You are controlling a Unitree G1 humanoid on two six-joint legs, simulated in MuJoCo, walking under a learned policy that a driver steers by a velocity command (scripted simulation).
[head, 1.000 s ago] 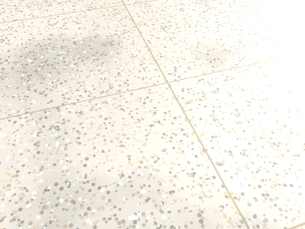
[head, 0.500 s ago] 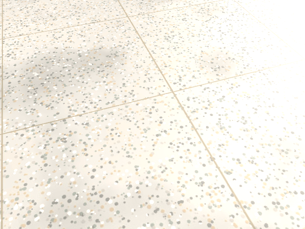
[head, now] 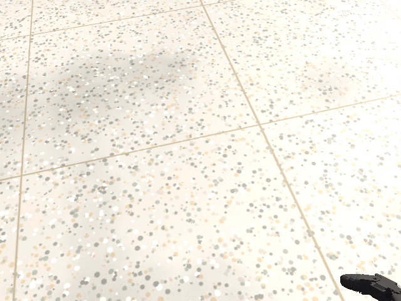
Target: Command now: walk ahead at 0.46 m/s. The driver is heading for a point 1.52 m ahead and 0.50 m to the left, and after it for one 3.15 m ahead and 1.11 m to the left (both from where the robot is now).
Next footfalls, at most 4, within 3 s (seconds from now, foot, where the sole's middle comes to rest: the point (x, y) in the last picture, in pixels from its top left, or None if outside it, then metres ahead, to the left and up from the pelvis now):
0.10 left None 0.26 0.13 -0.77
0.64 right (269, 276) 0.56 -0.11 -0.77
1.16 left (185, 210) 0.78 0.20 -0.77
1.68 right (203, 140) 1.13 0.16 -0.77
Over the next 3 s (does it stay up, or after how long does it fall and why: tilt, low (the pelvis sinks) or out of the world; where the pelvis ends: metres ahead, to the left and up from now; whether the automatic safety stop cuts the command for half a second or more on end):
stays up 1.27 0.50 0.00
